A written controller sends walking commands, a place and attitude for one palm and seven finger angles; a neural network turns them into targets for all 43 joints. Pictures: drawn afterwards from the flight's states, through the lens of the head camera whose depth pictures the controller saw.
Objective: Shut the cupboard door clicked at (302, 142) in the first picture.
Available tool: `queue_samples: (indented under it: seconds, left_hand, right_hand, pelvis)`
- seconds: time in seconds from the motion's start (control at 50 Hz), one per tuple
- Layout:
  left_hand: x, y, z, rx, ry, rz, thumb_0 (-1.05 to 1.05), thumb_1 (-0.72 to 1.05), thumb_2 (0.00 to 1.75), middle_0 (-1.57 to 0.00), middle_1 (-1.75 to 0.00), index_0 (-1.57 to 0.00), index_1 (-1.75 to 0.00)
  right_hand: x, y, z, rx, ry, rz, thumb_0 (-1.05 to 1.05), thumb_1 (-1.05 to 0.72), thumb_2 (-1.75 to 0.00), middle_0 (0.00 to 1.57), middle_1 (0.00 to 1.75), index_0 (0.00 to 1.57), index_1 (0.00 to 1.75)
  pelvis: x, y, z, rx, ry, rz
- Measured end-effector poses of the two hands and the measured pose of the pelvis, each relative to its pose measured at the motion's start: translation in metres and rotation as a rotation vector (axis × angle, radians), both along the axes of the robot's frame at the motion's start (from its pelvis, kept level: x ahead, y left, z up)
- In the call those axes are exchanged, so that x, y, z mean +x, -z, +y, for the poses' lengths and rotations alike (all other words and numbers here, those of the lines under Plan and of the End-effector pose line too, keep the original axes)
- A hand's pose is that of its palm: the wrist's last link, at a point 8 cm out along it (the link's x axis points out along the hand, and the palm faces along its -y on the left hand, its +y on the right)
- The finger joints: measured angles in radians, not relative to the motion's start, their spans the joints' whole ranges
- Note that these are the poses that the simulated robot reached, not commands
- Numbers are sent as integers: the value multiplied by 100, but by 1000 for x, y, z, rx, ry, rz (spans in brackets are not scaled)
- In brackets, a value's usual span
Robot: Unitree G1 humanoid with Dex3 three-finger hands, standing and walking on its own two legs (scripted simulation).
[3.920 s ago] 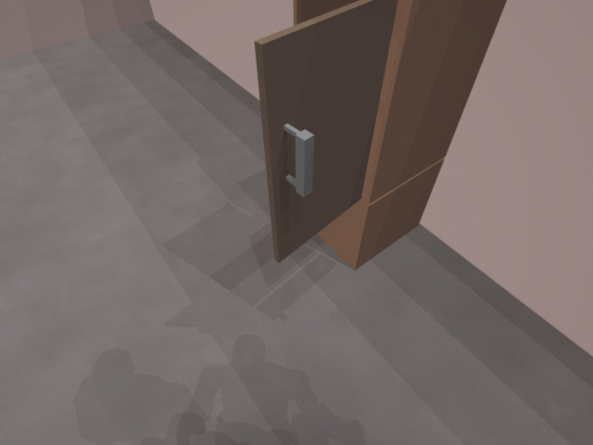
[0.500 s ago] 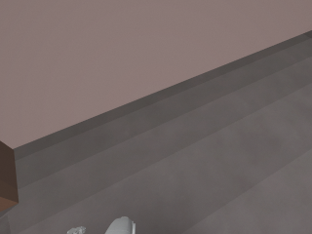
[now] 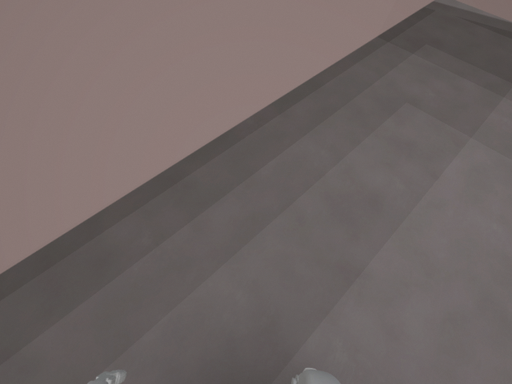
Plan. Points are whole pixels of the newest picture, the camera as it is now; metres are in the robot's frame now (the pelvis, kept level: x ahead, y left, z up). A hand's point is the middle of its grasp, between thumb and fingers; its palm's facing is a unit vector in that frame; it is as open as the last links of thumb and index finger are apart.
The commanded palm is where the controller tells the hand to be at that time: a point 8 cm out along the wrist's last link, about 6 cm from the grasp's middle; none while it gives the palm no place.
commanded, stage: walk around to get in front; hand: left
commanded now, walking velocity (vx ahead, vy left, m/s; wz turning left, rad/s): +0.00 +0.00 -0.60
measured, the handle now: out of the picture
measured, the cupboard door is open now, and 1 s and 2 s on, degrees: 96 96 96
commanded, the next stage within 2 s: walk to a spot facing it in 1.48 s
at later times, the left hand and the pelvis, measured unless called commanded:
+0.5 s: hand (170, 375) +0.15 +0.15 -0.18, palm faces -0.18 -0.97 -0.17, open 7.4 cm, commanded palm none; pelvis +0.09 -0.03 +0.00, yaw -15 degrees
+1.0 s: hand (277, 208) +0.51 -0.03 -0.17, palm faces -0.61 -0.77 -0.18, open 7.4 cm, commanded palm none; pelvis +0.28 -0.09 -0.02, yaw -34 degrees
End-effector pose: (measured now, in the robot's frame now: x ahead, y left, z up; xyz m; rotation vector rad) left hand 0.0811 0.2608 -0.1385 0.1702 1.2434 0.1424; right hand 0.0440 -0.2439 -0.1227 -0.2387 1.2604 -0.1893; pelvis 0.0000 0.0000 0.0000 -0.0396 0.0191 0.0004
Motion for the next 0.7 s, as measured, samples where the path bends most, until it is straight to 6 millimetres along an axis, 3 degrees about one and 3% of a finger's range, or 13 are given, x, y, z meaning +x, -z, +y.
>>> queue_samples:
  seconds: [0.12, 0.2, 0.38, 0.52, 0.6, 0.7]
  left_hand:
    - [56, -4, -36, 50, 134, -100, 1, 91, 90, -20, -30, -20, -30]
    - [63, -13, -53, 60, 150, -120, 0, 91, 90, -20, -30, -20, -30]
    - [57, -9, -70, 3, 195, 9, 0, 91, 90, -20, -30, -20, -30]
    - [76, 12, -52, -33, 184, 111, 0, 90, 90, -20, -30, -20, -30]
    - [113, 25, -39, -31, 231, 169, 1, 91, 90, -20, -30, -20, -30]
    - [201, 13, -49, -26, 344, 111, 1, 91, 90, -20, -30, -20, -30]
  right_hand:
    - [-44, 35, -35, 40, 132, 70, 1, -91, -89, 20, 30, 20, 30]
    - [-45, 34, -50, 48, 170, 96, 1, -91, -89, 20, 30, 20, 30]
    - [20, 4, -61, 34, 207, -65, 1, -91, -89, 20, 30, 20, 30]
    - [95, -6, -50, -12, 195, -154, 1, -91, -89, 20, 30, 20, 30]
    - [123, -9, -39, -49, 218, -217, 1, -91, -89, 20, 30, 20, 30]
    - [106, -14, -18, -30, 330, -141, 0, -91, -89, 20, 30, 20, 30]
  pelvis:
    - [8, 20, -23, 33, 81, -12]
    - [13, 14, -32, 35, 111, -24]
    - [50, -2, -38, 44, 203, -4]
    - [103, 6, -22, 26, 269, 7]
    - [136, 12, -13, 21, 335, 2]
    - [173, -1, -16, 8, 401, 1]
